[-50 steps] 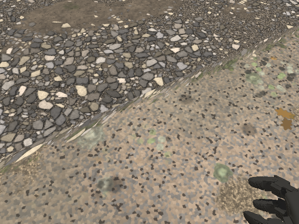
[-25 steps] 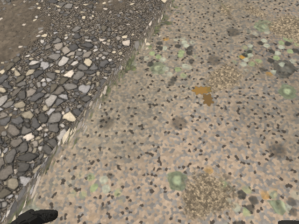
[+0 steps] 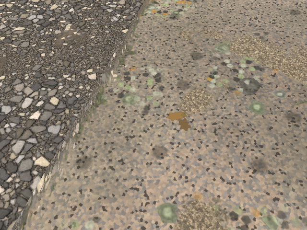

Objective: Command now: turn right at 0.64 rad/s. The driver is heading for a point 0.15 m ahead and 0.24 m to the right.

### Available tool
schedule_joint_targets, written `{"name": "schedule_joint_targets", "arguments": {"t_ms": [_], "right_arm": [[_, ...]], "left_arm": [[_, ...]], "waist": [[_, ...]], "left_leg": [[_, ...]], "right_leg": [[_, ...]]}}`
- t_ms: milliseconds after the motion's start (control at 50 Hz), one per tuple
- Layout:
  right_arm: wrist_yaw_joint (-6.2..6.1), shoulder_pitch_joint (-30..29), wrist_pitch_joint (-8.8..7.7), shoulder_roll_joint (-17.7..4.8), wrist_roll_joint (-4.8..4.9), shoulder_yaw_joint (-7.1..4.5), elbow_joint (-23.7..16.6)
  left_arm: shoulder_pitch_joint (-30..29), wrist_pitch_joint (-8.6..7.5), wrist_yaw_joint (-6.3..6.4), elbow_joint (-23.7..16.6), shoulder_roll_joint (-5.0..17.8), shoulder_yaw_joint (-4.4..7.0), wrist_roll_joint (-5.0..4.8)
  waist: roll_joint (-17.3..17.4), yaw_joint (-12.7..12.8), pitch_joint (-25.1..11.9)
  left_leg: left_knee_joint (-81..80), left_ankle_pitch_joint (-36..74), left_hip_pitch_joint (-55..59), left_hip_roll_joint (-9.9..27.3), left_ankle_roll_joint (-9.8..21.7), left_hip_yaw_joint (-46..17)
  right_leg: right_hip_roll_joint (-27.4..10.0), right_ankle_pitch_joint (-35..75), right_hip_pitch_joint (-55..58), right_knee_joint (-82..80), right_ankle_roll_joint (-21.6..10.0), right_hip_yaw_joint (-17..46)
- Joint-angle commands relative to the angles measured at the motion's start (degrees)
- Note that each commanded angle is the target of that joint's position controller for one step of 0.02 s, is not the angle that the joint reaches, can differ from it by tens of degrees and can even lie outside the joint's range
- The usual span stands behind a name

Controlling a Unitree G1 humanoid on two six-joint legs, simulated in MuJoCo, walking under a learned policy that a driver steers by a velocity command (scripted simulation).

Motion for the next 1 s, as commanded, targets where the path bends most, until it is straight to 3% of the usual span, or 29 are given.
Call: {"name": "schedule_joint_targets", "arguments": {"t_ms": [20,100,140,160,180,200,220,240,260,280,320,380,440,520,560,600,620,640,660,680,720,740,780,820,860,880,900,940,1000], "right_arm": [[-0.36,-2.8,0.42,-10.5,0.34,-3.64,-4.0],[0.44,-2.3,0.78,-12.1,1.69,-4.61,-3.5],[1.18,-0.7,0.36,-11.3,2.91,-4.79,-2.4],[1.70,-2.5,0.01,-7.9,2.02,-3.82,-2.8],[2.06,-9.0,-0.88,-3.6,0.59,-2.29,-7.7],[2.49,-15.8,-3.29,-6.2,2.21,-2.77,-10.1],[3.09,-16.2,-4.98,-9.4,3.78,-3.65,-9.9],[3.18,-13.0,-5.85,-10.7,2.93,-4.15,-8.2],[2.87,-10.6,-6.14,-10.8,1.26,-4.32,-6.3],[2.81,-9.2,-6.11,-10.6,0.24,-4.48,-5.4],[3.26,-7.7,-5.43,-8.3,0.02,-3.88,-4.0],[3.46,-8.8,-4.25,-5.0,0.48,-2.46,-3.8],[4.02,-11.6,-3.66,-4.5,0.91,-1.90,-4.4],[4.89,-12.4,-4.20,-5.9,0.94,-2.07,-4.6],[5.08,-10.2,-4.96,-7.0,0.58,-2.48,-4.2],[4.75,-5.0,-6.00,-8.4,-0.67,-2.97,-3.0],[4.36,-0.8,-6.40,-11.9,-1.79,-3.51,-2.9],[3.96,3.1,-5.85,-10.6,-2.37,-2.94,-1.4],[4.13,4.6,-5.13,-6.0,-0.56,-1.73,-0.1],[4.05,1.2,-4.61,-5.5,0.82,-1.33,-0.6],[3.47,-4.3,-3.40,-5.5,0.63,-0.94,-1.0],[3.24,-6.8,-2.93,-5.7,0.29,-0.90,-1.3],[2.94,-8.2,-1.99,-6.4,-0.15,-1.20,-1.1],[2.57,-6.9,-1.59,-6.6,0.43,-1.18,-0.3],[2.45,-5.0,-1.63,-4.6,0.94,-0.28,0.8],[2.69,-3.8,-1.86,-3.4,0.33,0.26,1.3],[2.91,-2.6,-1.86,-3.6,-0.08,0.06,1.0],[2.75,-4.4,-2.03,-4.3,-0.35,-0.01,1.7],[2.43,-2.3,-2.19,-4.6,0.32,-0.12,3.6]], "left_arm": [[-4.6,-0.36,-0.52,-6.4,1.6,0.25,-0.60],[-2.7,0.37,-2.13,-7.6,3.5,1.22,-0.62],[4.7,0.38,-2.13,-4.9,4.6,2.39,-1.27],[13.9,-0.24,-1.70,-1.5,8.3,4.11,-1.65],[19.3,-2.04,-1.36,-1.8,17.2,5.86,-1.00],[18.6,-4.89,-2.11,-3.4,14.6,4.39,0.78],[13.5,-6.45,-1.64,-3.8,11.6,2.95,1.49],[9.2,-6.92,-1.00,-4.7,8.9,1.81,1.07],[5.9,-6.67,-0.29,-5.3,7.4,1.09,0.65],[4.2,-6.33,0.38,-5.7,6.9,0.68,0.81],[4.2,-5.96,1.30,-6.0,6.7,0.43,1.53],[6.6,-5.35,2.01,-4.5,6.7,0.38,1.41],[8.2,-4.69,2.11,-3.1,7.1,0.49,1.36],[8.2,-4.49,1.55,-1.8,6.6,0.27,1.04],[7.0,-4.54,1.41,-1.6,6.1,0.07,0.84],[5.9,-4.97,1.29,-1.5,5.6,-0.15,0.70],[6.9,-5.46,1.13,-2.7,3.8,-0.69,2.31],[13.5,-5.43,1.24,-1.2,2.1,-1.32,2.32],[11.6,-4.59,1.06,-0.9,5.1,-0.85,1.98],[8.7,-3.50,0.98,-1.3,7.6,0.13,0.87],[5.3,-1.64,1.40,-1.1,5.3,-0.19,0.96],[5.6,-0.94,1.61,-0.7,4.1,-0.41,1.16],[6.7,-1.07,1.63,0.9,0.6,-1.57,1.51],[8.3,-1.82,1.34,2.6,0.6,-1.53,1.63],[7.8,-2.04,1.05,3.1,1.3,-1.46,2.61],[5.4,-2.05,1.28,1.5,3.9,-1.19,3.29],[2.6,-2.09,1.47,1.6,6.4,-0.70,2.84],[0.4,-3.13,1.23,1.6,2.2,-1.72,3.04],[2.0,-4.71,1.18,2.7,2.4,-1.69,2.41]], "waist": [[8.4,-2.1,-6.1],[9.7,-1.2,-8.0],[6.7,1.6,-10.7],[-1.4,5.2,-10.0],[-18.3,7.1,-6.1],[-12.3,9.7,-6.1],[-10.3,6.7,-1.4],[-8.1,3.4,-0.2],[-6.3,1.5,-0.3],[-6.6,0.4,-1.6],[-5.6,-0.2,-4.4],[-4.5,0.6,-4.2],[-7.0,2.3,-3.5],[-6.3,3.2,-2.9],[-6.6,2.1,-3.6],[-5.2,-1.1,-6.7],[0.2,-1.1,-13.6],[10.3,-0.2,-22.2],[13.3,-1.3,-23.6],[8.5,-1.0,-17.2],[5.0,0.6,-8.4],[6.0,1.9,-6.3],[8.6,2.0,-5.7],[7.7,2.4,-8.5],[5.7,2.6,-8.9],[1.8,1.1,-6.9],[-6.0,-2.5,-4.2],[-5.6,-1.6,-1.8],[-4.0,-1.1,-2.5]], "left_leg": [[-9.4,30.0,10.7,15.2,11.1,-8.6],[-6.2,28.8,10.9,16.1,8.8,-3.4],[-3.1,-0.7,2.5,14.6,5.4,-0.2],[9.6,-14.8,-10.8,10.0,2.5,3.7],[32.9,-22.1,-35.0,-0.6,-2.1,4.1],[39.0,-18.7,-43.4,-3.3,-0.2,-10.7],[38.8,-13.9,-44.5,-0.9,1.7,-12.0],[36.2,-8.1,-41.1,0.4,2.2,-11.7],[32.3,-2.6,-37.1,1.5,1.4,-11.0],[29.3,1.0,-32.4,1.5,0.4,-9.9],[27.5,7.1,-26.3,-0.3,-1.9,-7.0],[18.2,12.6,-21.9,-1.8,-3.3,-5.7],[9.1,15.7,-18.3,-2.5,-3.5,-5.7],[3.5,13.8,-15.9,-2.8,-1.7,-6.1],[-0.2,11.9,-12.6,-3.5,0.1,-5.7],[-8.5,27.4,-0.4,-3.3,3.1,-5.9],[-3.7,51.5,13.4,4.9,7.1,-13.6],[-1.9,62.2,26.8,16.0,18.3,-25.7],[-6.7,53.1,24.5,19.2,21.9,-33.2],[-9.2,36.7,18.6,17.6,19.8,-31.0],[-13.5,16.6,6.9,13.4,15.1,-24.9],[-15.4,10.0,1.5,11.0,12.8,-22.0],[-16.0,8.7,-3.7,7.1,11.3,-16.5],[-13.8,7.5,-3.5,6.4,11.0,-14.3],[-12.4,-2.4,-6.0,4.7,7.1,-12.8],[-10.3,-8.1,-8.0,2.9,3.7,-11.3],[-9.0,-6.8,-3.2,-1.0,1.0,-7.0],[-5.3,0.8,2.6,-1.6,-0.2,-6.1],[-3.9,8.9,2.1,-1.0,1.2,-6.7]], "right_leg": [[-2.9,1.1,-5.0,-2.3,1.2,-1.5],[-1.4,7.7,3.6,-15.7,-1.2,-5.6],[1.6,10.4,17.6,-23.1,-5.2,-7.6],[-0.7,4.0,29.5,-27.5,-9.6,0.1],[-16.2,-14.8,36.4,-37.8,-21.0,35.1],[-21.3,-29.3,34.9,-47.7,-26.3,51.0],[-21.6,-22.9,32.3,-48.3,-23.8,46.4],[-18.8,-10.4,29.4,-45.6,-20.4,38.0],[-15.6,3.6,27.1,-43.2,-17.5,29.6],[-12.8,15.9,25.2,-42.2,-15.7,23.5],[-10.2,36.4,23.3,-40.2,-14.3,15.9],[-7.7,46.3,21.1,-38.1,-12.6,10.0],[-7.6,46.6,20.4,-36.8,-11.7,9.3],[-9.9,47.0,22.2,-33.3,-12.6,12.6],[-9.9,48.5,23.4,-29.7,-12.0,14.3],[-5.7,52.4,22.2,-23.0,-8.9,13.2],[-1.7,41.3,15.9,-14.6,-6.0,12.1],[3.2,12.9,6.1,-0.6,-1.5,11.0],[4.3,-12.4,3.4,6.1,1.0,11.5],[2.1,-12.4,0.5,10.5,1.9,11.4],[-0.8,-8.3,-0.6,7.2,2.5,8.5],[-2.2,-6.4,2.7,0.4,2.5,7.3],[-1.3,-2.5,10.0,-10.4,2.2,3.6],[-0.5,10.0,16.4,-20.4,1.1,1.8],[-0.5,17.9,22.1,-27.9,-0.9,1.8],[-5.0,18.8,21.1,-30.3,-2.9,7.4],[-5.8,6.5,11.0,-31.2,-5.4,9.2],[-4.0,-0.5,5.1,-33.4,-4.6,8.1],[-3.2,13.6,9.5,-30.5,-3.1,6.9]]}}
